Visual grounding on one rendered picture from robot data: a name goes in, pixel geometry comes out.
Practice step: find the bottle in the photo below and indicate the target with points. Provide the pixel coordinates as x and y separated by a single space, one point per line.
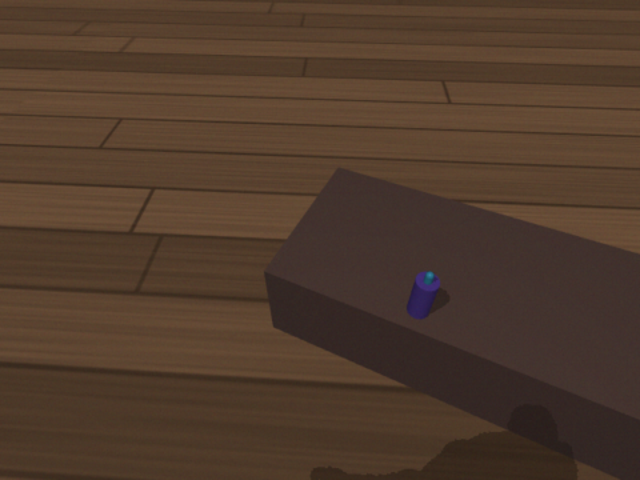
423 293

